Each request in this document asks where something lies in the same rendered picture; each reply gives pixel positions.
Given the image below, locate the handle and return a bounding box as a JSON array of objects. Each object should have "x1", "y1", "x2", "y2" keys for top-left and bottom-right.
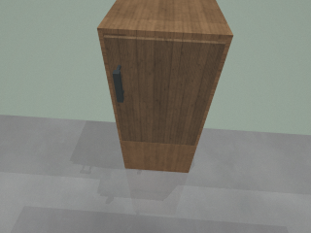
[{"x1": 112, "y1": 65, "x2": 124, "y2": 103}]

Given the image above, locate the cupboard door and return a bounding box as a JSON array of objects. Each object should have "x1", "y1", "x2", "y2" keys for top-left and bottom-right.
[{"x1": 103, "y1": 35, "x2": 226, "y2": 146}]

